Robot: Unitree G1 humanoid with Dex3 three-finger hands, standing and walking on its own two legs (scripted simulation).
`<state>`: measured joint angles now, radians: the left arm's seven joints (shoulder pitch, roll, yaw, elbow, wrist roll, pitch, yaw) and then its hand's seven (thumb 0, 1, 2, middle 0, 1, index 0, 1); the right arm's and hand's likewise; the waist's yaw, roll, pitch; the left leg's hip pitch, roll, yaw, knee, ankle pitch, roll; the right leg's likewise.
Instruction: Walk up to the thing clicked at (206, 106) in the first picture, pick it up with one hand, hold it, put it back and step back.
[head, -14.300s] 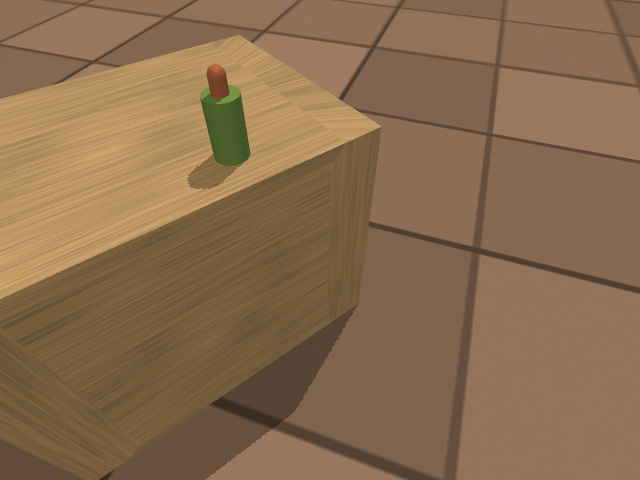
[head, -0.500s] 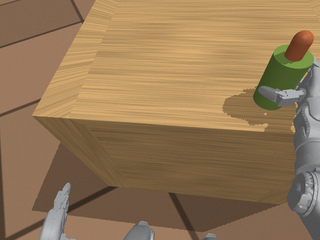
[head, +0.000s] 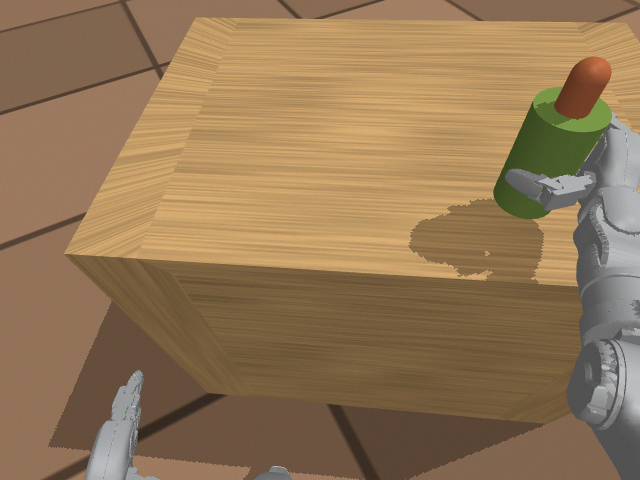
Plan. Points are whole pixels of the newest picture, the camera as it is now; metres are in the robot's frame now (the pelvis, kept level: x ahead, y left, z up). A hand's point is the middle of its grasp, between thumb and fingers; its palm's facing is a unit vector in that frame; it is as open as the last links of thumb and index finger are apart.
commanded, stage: settle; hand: right
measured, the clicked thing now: (554, 140) +0.49 -0.21 +0.16
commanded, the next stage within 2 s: lift in 0.28 s
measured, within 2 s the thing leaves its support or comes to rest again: neither
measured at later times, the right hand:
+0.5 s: hand (559, 148) +0.48 -0.21 +0.15, palm faces +0.21 +0.98 -0.02, open 10.9 cm
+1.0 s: hand (591, 129) +0.42 -0.19 +0.23, palm faces +0.20 +0.98 -0.03, open 10.9 cm
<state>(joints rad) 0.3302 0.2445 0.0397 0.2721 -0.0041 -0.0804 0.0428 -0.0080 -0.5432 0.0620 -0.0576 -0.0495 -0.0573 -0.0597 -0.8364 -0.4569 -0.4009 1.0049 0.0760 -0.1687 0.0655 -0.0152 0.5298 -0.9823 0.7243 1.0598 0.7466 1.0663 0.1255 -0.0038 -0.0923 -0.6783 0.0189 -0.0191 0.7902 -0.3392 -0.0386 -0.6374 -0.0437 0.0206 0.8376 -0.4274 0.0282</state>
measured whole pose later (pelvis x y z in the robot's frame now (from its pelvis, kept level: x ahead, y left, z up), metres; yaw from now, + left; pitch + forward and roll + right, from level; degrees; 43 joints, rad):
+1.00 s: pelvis +0.00 +0.00 +0.02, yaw -1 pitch +4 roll +0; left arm 0.33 0.23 0.08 0.43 -0.03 -0.08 0.05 -0.01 -0.53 0.05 -0.05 -0.05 -0.05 -0.05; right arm -0.62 -0.31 -0.30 0.48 0.16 0.15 0.02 -0.01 0.58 -1.06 0.71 1.11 0.74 1.12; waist 0.01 -0.05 -0.09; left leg -0.43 0.03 -0.02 0.66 -0.30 -0.04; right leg -0.37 -0.03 0.01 0.66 -0.36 0.03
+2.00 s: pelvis -0.01 +0.01 +0.03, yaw -2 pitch -2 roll +0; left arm 0.27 0.24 0.10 0.57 -0.04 -0.18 0.06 -0.01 -0.53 0.05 -0.04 -0.04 -0.04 -0.05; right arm -0.50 -0.28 -0.30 -0.08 0.22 0.68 0.00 -0.01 0.59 -1.06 0.72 1.11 0.74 1.11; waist -0.01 -0.08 -0.09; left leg -0.29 0.05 0.00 0.60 -0.27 -0.03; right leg -0.24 -0.02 0.03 0.59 -0.32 0.03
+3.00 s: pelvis -0.01 +0.01 +0.03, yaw -2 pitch -2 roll +0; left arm 0.26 0.25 0.10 0.61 -0.04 -0.22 0.06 -0.01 -0.53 0.04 -0.05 -0.05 -0.05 -0.05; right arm -0.47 -0.30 -0.33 -0.17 0.23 0.77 0.01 -0.01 0.59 -1.07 0.71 1.11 0.74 1.12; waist -0.01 -0.09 -0.08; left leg -0.29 0.05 0.01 0.60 -0.27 -0.03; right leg -0.23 -0.02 0.04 0.59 -0.31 0.04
